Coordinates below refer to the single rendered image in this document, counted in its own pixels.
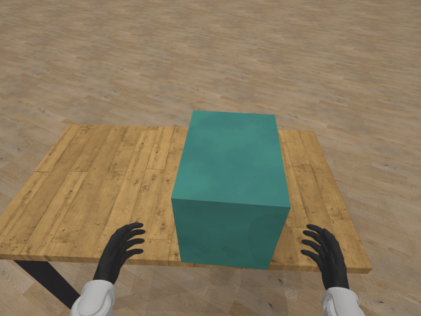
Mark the right robot hand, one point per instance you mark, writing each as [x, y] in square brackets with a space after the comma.
[330, 259]

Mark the carton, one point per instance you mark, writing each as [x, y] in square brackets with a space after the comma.
[230, 199]

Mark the right robot forearm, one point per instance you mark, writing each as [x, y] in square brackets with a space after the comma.
[338, 301]

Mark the left robot forearm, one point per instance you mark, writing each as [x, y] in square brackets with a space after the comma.
[97, 299]

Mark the left robot hand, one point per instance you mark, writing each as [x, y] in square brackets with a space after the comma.
[115, 254]

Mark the table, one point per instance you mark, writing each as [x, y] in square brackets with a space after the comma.
[98, 178]

